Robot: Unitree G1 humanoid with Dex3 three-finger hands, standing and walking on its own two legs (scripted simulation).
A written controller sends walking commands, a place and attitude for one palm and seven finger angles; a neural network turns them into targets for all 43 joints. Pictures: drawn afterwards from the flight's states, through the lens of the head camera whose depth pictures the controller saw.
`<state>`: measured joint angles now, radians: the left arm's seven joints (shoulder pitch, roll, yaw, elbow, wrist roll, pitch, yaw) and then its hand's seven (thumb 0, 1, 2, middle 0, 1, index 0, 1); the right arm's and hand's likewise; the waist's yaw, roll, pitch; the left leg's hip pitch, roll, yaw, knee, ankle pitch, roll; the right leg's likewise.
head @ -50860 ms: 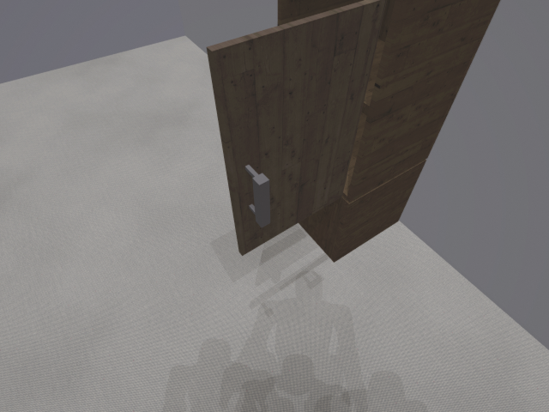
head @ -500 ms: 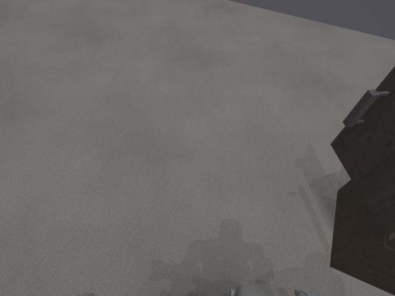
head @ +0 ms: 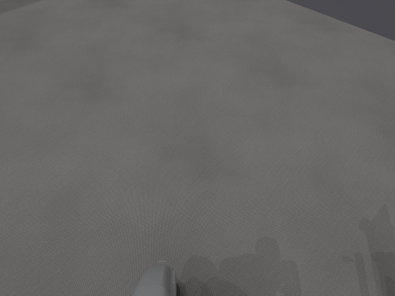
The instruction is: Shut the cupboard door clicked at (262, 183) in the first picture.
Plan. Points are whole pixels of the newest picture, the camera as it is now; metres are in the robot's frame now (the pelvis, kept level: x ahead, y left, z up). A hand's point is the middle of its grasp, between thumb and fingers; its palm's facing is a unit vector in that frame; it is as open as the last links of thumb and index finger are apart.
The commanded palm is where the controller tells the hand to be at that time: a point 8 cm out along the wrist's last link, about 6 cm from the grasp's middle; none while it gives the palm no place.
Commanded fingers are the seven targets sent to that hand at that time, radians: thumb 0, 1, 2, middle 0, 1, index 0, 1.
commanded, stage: walk to a spot facing it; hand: left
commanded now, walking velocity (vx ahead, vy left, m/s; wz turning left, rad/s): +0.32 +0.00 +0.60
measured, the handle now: out of the picture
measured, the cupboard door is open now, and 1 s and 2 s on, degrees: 33 33 33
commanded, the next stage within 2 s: turn to face it in 0.54 s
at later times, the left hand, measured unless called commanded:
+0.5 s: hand (105, 219) +0.30 +0.26 -0.14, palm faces +0.20 -0.97 -0.17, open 7.3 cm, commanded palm none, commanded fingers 0.00 0.90 0.90 -0.20 -0.30 -0.20 -0.30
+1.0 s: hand (122, 202) +0.35 +0.24 -0.16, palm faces +0.26 -0.94 -0.22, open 7.2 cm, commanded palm none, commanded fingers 0.00 0.90 0.90 -0.20 -0.30 -0.20 -0.30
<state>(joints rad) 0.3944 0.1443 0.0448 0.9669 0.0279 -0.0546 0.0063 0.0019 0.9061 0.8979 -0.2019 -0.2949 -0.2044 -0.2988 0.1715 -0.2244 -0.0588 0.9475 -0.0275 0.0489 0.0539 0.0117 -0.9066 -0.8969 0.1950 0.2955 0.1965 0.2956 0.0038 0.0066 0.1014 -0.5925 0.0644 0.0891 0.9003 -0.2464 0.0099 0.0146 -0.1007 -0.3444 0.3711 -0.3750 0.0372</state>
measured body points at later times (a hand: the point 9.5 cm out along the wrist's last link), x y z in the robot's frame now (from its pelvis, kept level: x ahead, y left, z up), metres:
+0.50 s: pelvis +0.20 +0.05 +0.01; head +0.23 +0.08 +0.46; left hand +0.29 +0.31 -0.13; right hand +0.25 -0.17 -0.13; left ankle +0.14 +0.10 -0.74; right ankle +0.32 -0.11 -0.66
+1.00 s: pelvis +0.37 +0.04 +0.00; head +0.41 +0.05 +0.45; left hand +0.34 +0.28 -0.15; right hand +0.51 -0.17 -0.14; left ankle +0.37 +0.19 -0.69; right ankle +0.42 -0.05 -0.74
